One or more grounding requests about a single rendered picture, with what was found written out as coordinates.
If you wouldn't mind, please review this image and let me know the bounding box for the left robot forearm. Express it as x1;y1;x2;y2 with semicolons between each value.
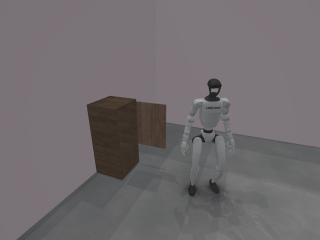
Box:
223;117;233;139

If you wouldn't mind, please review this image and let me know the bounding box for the left robot hand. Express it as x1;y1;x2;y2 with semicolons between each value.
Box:
226;138;235;155

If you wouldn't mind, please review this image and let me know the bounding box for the right robot hand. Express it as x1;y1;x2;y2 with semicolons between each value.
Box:
180;140;189;158

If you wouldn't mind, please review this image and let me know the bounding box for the cupboard door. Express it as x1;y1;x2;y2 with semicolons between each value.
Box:
136;101;167;149

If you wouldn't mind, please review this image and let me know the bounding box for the right robot forearm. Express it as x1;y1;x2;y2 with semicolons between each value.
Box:
182;116;192;141

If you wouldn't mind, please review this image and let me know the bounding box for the right robot upper arm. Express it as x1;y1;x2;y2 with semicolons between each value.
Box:
188;98;203;123

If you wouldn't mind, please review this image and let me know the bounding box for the left robot upper arm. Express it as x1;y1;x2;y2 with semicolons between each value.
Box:
221;98;231;121

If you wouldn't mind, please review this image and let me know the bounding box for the robot torso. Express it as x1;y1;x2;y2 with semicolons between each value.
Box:
199;97;224;143

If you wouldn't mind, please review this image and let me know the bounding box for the left robot thigh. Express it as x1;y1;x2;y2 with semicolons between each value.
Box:
214;134;226;173

